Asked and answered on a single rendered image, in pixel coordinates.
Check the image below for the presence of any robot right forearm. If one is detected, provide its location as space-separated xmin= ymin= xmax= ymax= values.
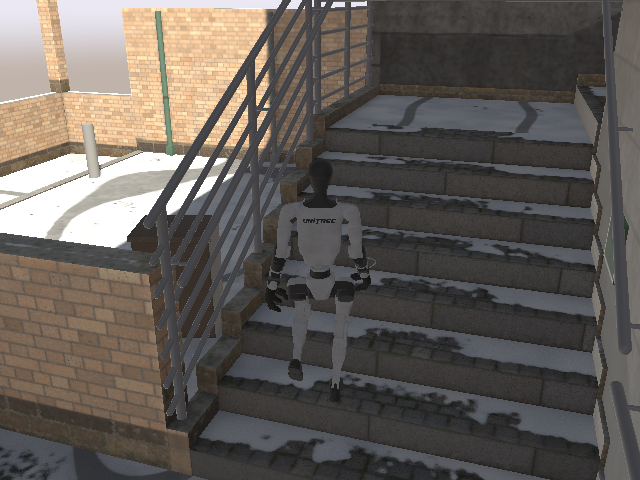
xmin=353 ymin=244 xmax=370 ymax=278

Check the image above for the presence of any right robot hand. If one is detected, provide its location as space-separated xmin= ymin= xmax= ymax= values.
xmin=350 ymin=273 xmax=371 ymax=291

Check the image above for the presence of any left robot hand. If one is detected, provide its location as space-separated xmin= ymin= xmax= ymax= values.
xmin=265 ymin=287 xmax=288 ymax=312

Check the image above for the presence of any robot left forearm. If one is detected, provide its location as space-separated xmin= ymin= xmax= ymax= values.
xmin=267 ymin=243 xmax=286 ymax=290

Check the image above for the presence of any left robot upper arm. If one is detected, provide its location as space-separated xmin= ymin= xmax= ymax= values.
xmin=275 ymin=202 xmax=299 ymax=259

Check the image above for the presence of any robot right foot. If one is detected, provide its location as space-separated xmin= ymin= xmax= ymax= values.
xmin=328 ymin=377 xmax=343 ymax=402

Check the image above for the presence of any right robot upper arm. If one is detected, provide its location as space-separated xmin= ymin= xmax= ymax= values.
xmin=341 ymin=203 xmax=363 ymax=259

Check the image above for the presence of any robot head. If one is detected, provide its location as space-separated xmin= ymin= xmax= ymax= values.
xmin=303 ymin=159 xmax=337 ymax=208

